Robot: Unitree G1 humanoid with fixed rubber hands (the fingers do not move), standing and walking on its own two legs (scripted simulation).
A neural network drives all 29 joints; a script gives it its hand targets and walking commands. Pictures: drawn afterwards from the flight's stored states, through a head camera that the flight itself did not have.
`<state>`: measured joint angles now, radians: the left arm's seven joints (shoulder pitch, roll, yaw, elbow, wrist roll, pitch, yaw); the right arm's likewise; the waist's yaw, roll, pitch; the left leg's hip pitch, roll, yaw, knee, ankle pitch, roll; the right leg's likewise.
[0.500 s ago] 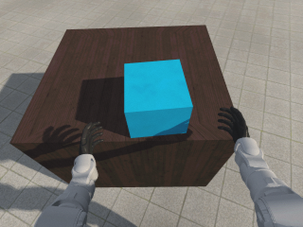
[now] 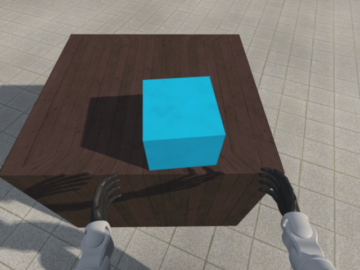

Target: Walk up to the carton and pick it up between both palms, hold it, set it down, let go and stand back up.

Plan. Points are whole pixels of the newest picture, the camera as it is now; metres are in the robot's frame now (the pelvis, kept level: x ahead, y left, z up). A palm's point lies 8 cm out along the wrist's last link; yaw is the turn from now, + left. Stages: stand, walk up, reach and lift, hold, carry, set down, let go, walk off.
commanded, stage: set down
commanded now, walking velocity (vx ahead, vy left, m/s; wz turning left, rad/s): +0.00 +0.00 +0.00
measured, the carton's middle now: (179, 122) +0.53 +0.02 -0.05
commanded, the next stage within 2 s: none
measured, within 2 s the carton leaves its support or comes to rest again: neither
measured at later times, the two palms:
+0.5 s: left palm (87, 239) +0.21 +0.24 -0.08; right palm (275, 230) +0.22 -0.20 -0.07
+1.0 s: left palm (97, 269) +0.15 +0.21 -0.11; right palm (276, 262) +0.16 -0.20 -0.10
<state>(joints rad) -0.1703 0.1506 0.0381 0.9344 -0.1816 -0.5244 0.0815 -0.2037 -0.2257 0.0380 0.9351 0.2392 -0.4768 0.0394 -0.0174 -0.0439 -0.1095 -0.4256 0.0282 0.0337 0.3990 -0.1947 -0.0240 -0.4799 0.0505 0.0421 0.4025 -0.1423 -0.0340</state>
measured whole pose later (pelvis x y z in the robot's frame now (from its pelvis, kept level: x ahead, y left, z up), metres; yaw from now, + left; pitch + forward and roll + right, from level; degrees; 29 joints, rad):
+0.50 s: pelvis +0.03 +0.01 +0.00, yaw +1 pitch +7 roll -1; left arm 0.07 0.22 -0.04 0.81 -0.18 -0.37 0.04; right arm 0.03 -0.19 0.05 0.88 0.18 -0.37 0.05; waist 0.00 -0.03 -0.04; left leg -0.27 0.02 0.02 0.40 -0.25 -0.01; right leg -0.31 0.05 0.03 0.37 -0.19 -0.02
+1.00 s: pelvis +0.02 +0.01 +0.01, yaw +1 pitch +2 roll +0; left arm 0.14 0.14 -0.02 0.61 0.01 0.27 0.01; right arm 0.11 -0.13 0.01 0.84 0.05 -0.03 0.02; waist 0.01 -0.04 0.00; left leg -0.17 0.02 0.01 0.37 -0.23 -0.01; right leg -0.21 0.05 0.03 0.35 -0.18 -0.03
